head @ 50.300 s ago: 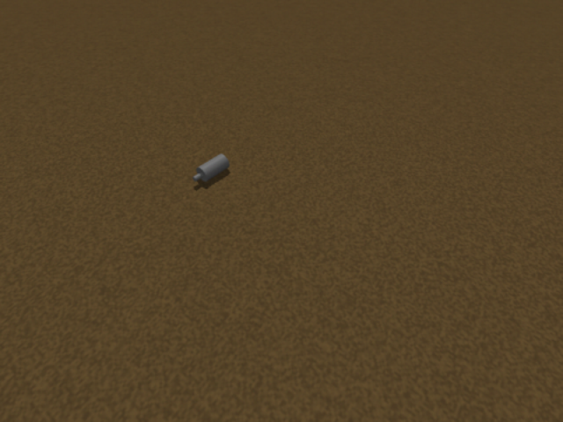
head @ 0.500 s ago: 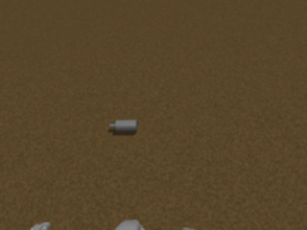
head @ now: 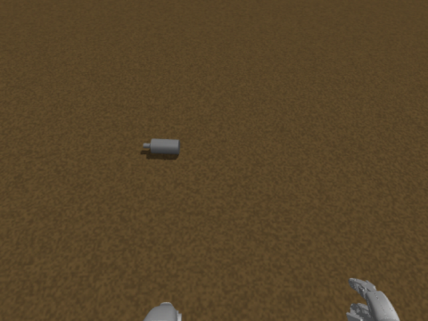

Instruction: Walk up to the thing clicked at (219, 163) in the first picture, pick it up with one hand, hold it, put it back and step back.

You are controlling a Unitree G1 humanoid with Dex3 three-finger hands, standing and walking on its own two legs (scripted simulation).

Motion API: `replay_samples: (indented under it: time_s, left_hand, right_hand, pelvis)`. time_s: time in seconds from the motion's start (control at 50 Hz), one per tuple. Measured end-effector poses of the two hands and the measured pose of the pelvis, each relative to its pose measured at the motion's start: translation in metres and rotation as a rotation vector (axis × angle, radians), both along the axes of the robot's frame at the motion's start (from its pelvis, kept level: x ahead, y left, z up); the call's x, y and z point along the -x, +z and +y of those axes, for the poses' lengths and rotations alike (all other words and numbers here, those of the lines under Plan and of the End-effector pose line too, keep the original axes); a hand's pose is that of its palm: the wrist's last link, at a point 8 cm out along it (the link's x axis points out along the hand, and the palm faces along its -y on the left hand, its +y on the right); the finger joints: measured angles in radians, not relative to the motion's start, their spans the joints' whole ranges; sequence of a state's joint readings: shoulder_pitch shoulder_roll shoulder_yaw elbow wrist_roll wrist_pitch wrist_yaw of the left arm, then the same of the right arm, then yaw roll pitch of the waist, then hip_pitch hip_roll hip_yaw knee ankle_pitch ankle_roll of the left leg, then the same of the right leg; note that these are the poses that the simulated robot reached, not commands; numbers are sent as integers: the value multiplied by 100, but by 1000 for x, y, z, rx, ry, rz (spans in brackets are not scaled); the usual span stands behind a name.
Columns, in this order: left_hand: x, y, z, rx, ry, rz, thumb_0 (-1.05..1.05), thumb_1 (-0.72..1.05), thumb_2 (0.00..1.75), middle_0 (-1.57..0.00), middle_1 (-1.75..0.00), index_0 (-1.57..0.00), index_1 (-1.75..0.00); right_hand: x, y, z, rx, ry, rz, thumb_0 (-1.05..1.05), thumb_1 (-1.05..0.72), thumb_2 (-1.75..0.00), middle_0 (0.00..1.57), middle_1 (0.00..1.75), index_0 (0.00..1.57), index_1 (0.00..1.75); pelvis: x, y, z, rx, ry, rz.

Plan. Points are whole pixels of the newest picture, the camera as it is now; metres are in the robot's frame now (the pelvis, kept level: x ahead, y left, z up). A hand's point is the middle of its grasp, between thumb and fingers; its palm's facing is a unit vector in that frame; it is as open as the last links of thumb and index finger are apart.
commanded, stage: step back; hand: left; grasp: from above
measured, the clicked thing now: (161, 146) +1.07 +0.31 -0.71
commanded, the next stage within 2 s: stand in 1.12 s
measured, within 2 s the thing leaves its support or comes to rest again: neither
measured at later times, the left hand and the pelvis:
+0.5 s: hand out of the picture +0.03 +0.30 -0.12, palm faces +0.03 -0.91 -0.42, open 7.4 cm; pelvis -0.03 +0.00 +0.02, yaw +2 degrees
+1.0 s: hand out of the picture +0.08 +0.30 -0.14, palm faces +0.11 -0.92 -0.38, open 7.4 cm; pelvis +0.02 +0.03 +0.01, yaw +4 degrees
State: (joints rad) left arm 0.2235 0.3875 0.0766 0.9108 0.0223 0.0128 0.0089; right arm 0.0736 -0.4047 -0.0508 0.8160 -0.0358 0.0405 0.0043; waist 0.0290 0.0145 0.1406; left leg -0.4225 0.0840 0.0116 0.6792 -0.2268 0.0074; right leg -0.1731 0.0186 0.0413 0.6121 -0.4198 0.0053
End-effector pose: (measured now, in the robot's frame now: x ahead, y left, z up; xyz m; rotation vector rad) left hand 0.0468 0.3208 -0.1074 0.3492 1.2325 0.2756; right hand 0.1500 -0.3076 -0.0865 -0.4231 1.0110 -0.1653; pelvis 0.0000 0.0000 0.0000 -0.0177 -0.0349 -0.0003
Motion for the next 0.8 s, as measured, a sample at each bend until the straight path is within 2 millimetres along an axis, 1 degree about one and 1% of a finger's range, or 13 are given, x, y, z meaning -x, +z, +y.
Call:
replay_samples:
  time_s: [0.04,0.08,0.12,0.16,0.22,0.28,0.36,0.44,0.54,0.58,0.62,0.72,0.8]
  left_hand:
    - [26,4,-8,-7,10,29,1,90,89,-20,-30,-20,-30]
    - [49,10,-12,-14,20,46,1,90,89,-20,-30,-21,-30]
    - [64,17,-13,-24,36,60,1,90,89,-20,-30,-21,-30]
    - [72,21,-11,-34,48,57,1,90,89,-20,-30,-21,-30]
    - [75,25,-4,-45,48,27,1,90,89,-20,-30,-21,-30]
    - [72,22,9,-48,54,-9,1,90,89,-20,-30,-21,-30]
    - [65,18,20,-38,44,-14,1,90,89,-20,-30,-21,-30]
    - [47,20,20,-23,18,-24,1,90,89,-20,-30,-21,-30]
    - [19,23,9,-22,-20,-74,1,90,89,-20,-30,-20,-30]
    - [10,22,3,-31,-23,-97,1,90,89,-20,-30,-20,-30]
    - [6,21,-5,-31,-20,-113,1,90,89,-20,-30,-20,-30]
    - [2,26,-14,-10,8,-111,1,90,89,-20,-30,-21,-30]
    - [-2,25,-9,-4,20,-98,1,90,89,-20,-30,-21,-30]
  right_hand:
    - [12,-6,-6,-16,-17,-2,0,-91,-89,20,30,20,30]
    - [28,-9,-7,-37,-36,24,0,-91,-89,20,30,20,30]
    - [45,-12,-7,-60,-53,51,0,-91,-89,20,30,20,30]
    - [61,-16,-7,-70,-62,80,0,-91,-89,20,30,20,30]
    - [84,-24,-4,-72,-57,141,0,-91,-89,20,30,20,30]
    - [101,-29,5,-68,-42,197,0,-91,-89,20,30,20,30]
    - [115,-25,21,-85,-55,196,0,-91,-89,20,30,20,30]
    - [125,-15,22,-91,-78,181,0,-91,-89,20,30,21,30]
    - [128,-14,3,-77,-105,188,0,-90,-89,20,30,21,30]
    - [125,-21,-6,-68,-114,194,0,-90,-89,20,30,21,30]
    - [118,-25,-11,-57,-118,204,0,-91,-89,20,30,20,30]
    - [92,-21,-9,-56,-86,202,0,-91,-89,20,30,20,30]
    - [72,-21,-2,-50,-58,202,0,-91,-89,20,30,20,30]
  pelvis:
    - [11,0,-4,36,14,-22]
    - [15,4,-7,7,-7,-16]
    - [18,8,-7,-17,-17,-15]
    - [22,10,-6,-21,2,-11]
    - [29,9,-2,-18,28,-2]
    - [34,6,5,-15,64,4]
    - [38,8,11,-57,44,-8]
    - [35,14,10,-34,40,-4]
    - [28,13,0,-26,37,-5]
    - [25,8,-5,-12,40,-14]
    - [20,6,-8,3,50,-15]
    - [6,13,-6,-13,59,-9]
    - [-4,14,1,-13,66,-3]
